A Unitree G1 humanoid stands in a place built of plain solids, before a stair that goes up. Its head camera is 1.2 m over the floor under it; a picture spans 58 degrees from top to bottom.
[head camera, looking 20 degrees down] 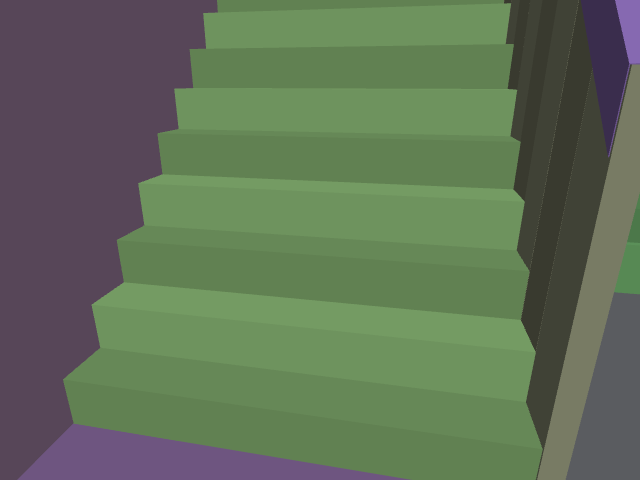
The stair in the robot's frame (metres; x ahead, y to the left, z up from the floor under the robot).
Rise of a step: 0.19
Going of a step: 0.20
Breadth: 1.60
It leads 11 degrees to the right of straight ahead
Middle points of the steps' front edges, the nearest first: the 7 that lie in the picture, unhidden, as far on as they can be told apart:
1.13 0.14 0.20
1.33 0.10 0.39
1.53 0.06 0.59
1.73 0.02 0.78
1.93 -0.02 0.98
2.12 -0.06 1.17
2.32 -0.10 1.37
